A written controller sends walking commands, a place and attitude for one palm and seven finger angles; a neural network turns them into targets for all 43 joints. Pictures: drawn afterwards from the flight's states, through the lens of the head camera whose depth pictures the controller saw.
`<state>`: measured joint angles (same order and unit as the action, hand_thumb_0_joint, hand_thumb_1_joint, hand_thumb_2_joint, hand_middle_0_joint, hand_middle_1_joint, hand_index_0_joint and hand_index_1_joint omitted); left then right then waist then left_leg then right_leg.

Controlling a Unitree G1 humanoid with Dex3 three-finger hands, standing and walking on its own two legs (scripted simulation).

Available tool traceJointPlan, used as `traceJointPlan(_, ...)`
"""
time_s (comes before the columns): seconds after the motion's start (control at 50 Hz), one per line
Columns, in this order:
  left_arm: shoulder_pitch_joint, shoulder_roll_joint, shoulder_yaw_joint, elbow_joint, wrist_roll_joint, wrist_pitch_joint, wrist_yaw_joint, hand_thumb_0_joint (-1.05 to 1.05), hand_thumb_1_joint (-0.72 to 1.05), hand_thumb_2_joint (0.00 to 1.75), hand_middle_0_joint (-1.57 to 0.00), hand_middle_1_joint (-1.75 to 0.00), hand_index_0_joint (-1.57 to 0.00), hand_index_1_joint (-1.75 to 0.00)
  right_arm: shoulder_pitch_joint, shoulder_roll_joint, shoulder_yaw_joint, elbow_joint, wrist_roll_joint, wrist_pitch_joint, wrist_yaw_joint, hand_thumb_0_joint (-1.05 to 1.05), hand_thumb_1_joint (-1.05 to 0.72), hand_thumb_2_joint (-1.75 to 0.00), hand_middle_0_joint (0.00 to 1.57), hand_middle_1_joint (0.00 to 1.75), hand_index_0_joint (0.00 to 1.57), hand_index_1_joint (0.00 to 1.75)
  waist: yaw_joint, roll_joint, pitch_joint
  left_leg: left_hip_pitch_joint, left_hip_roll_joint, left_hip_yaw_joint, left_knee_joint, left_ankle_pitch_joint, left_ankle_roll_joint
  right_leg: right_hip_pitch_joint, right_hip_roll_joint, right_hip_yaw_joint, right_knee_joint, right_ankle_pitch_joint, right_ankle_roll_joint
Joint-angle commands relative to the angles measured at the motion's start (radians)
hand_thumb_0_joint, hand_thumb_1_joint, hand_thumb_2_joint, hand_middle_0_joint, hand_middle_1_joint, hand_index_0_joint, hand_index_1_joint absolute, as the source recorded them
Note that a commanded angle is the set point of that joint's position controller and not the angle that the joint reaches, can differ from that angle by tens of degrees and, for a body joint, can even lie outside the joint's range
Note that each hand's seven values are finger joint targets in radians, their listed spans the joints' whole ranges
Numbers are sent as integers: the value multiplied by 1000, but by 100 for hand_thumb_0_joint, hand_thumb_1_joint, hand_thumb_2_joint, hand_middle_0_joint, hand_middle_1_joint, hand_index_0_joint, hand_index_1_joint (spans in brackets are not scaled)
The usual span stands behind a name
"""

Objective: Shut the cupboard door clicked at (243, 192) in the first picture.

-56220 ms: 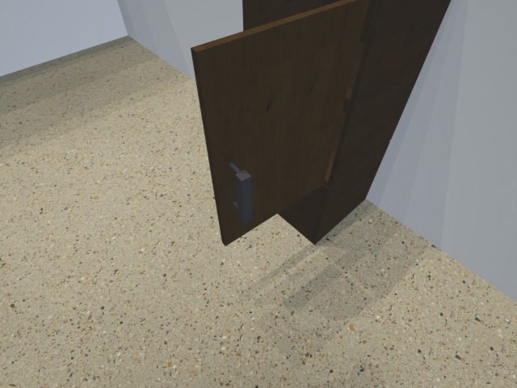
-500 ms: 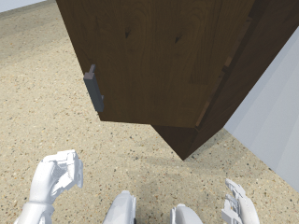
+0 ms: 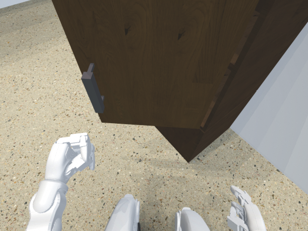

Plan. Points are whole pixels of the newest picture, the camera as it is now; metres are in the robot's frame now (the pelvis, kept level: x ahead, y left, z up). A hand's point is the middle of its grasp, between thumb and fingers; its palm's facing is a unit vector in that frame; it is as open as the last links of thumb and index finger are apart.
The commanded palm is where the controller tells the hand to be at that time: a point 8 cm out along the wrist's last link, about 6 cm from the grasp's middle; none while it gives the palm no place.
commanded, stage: bring the fist close to the handle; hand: left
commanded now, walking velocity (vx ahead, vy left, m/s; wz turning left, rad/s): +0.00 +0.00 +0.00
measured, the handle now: (96, 89) +0.50 +0.21 +0.03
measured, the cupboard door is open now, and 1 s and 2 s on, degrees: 48 48 38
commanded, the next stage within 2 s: push the door shut along its arc in 1.04 s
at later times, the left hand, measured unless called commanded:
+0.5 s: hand (103, 124) +0.37 +0.16 +0.04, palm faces -0.01 -1.00 -0.04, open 3.1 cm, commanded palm +0.35 +0.22 +0.04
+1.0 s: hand (103, 118) +0.39 +0.17 +0.03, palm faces +0.01 -1.00 -0.04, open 3.1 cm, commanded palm +0.37 +0.22 +0.03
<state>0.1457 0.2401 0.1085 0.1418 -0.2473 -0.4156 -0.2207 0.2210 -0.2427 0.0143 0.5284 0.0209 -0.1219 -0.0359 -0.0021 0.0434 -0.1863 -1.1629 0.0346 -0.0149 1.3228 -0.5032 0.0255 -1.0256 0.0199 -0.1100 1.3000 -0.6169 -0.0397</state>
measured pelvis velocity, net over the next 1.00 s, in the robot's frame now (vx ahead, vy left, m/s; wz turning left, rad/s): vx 0.00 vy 0.00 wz -0.02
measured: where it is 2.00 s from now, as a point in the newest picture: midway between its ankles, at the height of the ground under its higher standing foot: outside the picture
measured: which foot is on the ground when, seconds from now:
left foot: down 0.00-1.00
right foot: down 0.00-1.00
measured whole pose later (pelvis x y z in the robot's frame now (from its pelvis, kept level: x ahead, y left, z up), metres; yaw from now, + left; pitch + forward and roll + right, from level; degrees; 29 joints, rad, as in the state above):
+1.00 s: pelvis +0.00 +0.00 +0.00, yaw -1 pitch +23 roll -2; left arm -0.35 0.25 0.21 0.70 -0.18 -0.55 -0.16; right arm 0.27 -0.25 -0.01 0.63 0.01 -0.01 0.00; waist -0.05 0.03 -0.18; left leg -1.19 0.04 0.02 1.28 -0.49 0.03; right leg -1.08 0.02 -0.07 1.28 -0.60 -0.03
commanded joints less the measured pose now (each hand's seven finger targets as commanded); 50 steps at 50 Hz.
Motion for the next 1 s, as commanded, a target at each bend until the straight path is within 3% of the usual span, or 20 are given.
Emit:
traceJointPlan(0.0,-168,103,59,-157,4,-59,37,0,90,90,-130,-150,-130,-150,-8,-139,-59,-124,-3,-40,-3,0,-90,-90,20,30,20,30,-12,18,-281,334,-15,-56,-208,144,3,73,14,82,-227,192,6)
traceJointPlan(0.1,-275,91,49,-73,27,-72,68,0,90,90,-130,-150,-130,-150,2,-144,-61,-107,-7,-23,4,0,-90,-90,20,30,20,30,-27,-4,-281,345,-13,-58,-217,143,1,60,13,76,-227,198,7)
traceJointPlan(0.2,-388,115,74,16,42,-98,85,0,90,90,-130,-150,-130,-150,16,-149,-64,-81,-11,-7,6,0,-90,-90,20,30,20,30,-29,-5,-290,346,-12,-53,-212,166,-1,61,11,80,-223,223,5)
traceJointPlan(0.24,-458,100,55,43,46,-109,83,0,90,90,-130,-150,-130,-150,16,-150,-63,-73,-11,-2,8,0,-90,-90,20,30,20,30,-38,0,-303,352,-14,-50,-207,154,0,51,10,84,-225,212,7)
traceJointPlan(0.26,-476,126,80,71,45,-111,86,0,90,90,-130,-150,-130,-150,24,-153,-65,-67,-11,1,6,0,-90,-90,20,30,20,30,-39,-6,-300,337,-15,-48,-202,153,3,58,13,92,-229,212,7)
traceJointPlan(0.34,-564,111,77,141,48,-124,84,0,90,90,-130,-150,-130,-150,32,-153,-68,-49,-12,11,8,0,-90,-90,20,30,20,30,-42,2,-347,369,-13,-46,-197,189,-1,57,11,90,-218,253,9)
traceJointPlan(0.42,-641,142,103,201,53,-131,81,0,90,90,-130,-150,-130,-150,50,-158,-71,-31,-12,23,10,0,-90,-90,20,30,20,30,-43,14,-378,375,-12,-42,-186,230,-2,67,9,95,-207,302,10)
traceJointPlan(0.52,-708,157,129,302,56,-140,78,0,90,90,-130,-150,-130,-150,64,-159,-73,-17,-12,43,14,0,-90,-90,20,30,20,30,-53,-26,-370,334,-14,-32,-172,231,1,78,10,105,-207,324,16)
traceJointPlan(0.56,-782,163,128,318,58,-151,75,0,90,90,-130,-150,-130,-150,77,-159,-73,-10,-14,45,14,0,-90,-90,20,30,20,30,-65,-4,-372,333,-16,-34,-165,228,4,65,12,105,-203,319,15)
traceJointPlan(0.66,-762,163,140,361,61,-169,69,0,90,90,-130,-150,-130,-150,89,-164,-81,-11,-15,57,22,0,-90,-90,20,30,20,30,-50,18,-426,383,-12,-38,-167,279,-1,55,16,96,-190,352,10)
traceJointPlan(0.76,-731,192,176,358,51,-167,65,0,90,90,-130,-150,-130,-150,92,-161,-80,-19,-11,76,26,0,-90,-90,20,30,20,30,-40,-22,-419,347,-17,-27,-177,270,3,111,16,108,-203,369,16)
traceJointPlan(0.8,-745,193,176,375,55,-172,64,0,90,90,-130,-150,-130,-150,85,-158,-78,-14,-8,84,23,0,-90,-90,20,30,20,30,-47,-35,-378,323,-15,-21,-181,241,3,101,13,115,-214,349,20)
traceJointPlan(0.84,-807,174,149,356,59,-186,64,0,90,90,-130,-150,-130,-150,80,-156,-78,-9,-10,83,22,0,-90,-90,20,30,20,30,-62,-11,-362,325,-16,-23,-182,205,3,74,11,113,-219,304,19)
traceJointPlan(0.88,-785,178,161,347,55,-203,66,0,90,90,-130,-150,-130,-150,80,-158,-80,-7,-13,78,20,0,-90,-90,20,30,20,30,-51,1,-402,356,-16,-27,-179,220,2,73,12,111,-213,311,17)
traceJointPlan(0.98,-768,159,136,356,55,-208,54,0,90,90,-130,-150,-130,-150,80,-162,-83,0,-12,75,21,0,-90,-90,20,30,20,30,-55,4,-404,385,-12,-37,-183,236,-1,53,14,101,-208,317,14)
